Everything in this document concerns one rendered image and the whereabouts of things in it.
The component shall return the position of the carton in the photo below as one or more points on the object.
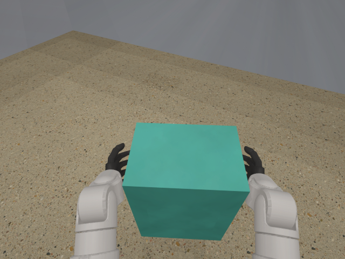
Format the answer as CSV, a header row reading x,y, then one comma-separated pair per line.
x,y
185,181

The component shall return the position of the left robot forearm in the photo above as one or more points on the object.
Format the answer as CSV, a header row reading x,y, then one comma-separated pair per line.
x,y
97,213

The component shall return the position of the right robot hand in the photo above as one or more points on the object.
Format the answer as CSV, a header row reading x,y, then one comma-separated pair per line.
x,y
255,163

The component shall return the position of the right robot forearm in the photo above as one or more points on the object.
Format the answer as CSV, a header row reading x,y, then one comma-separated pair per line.
x,y
275,219

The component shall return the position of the left robot hand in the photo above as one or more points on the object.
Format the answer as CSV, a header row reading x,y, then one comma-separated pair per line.
x,y
114,159

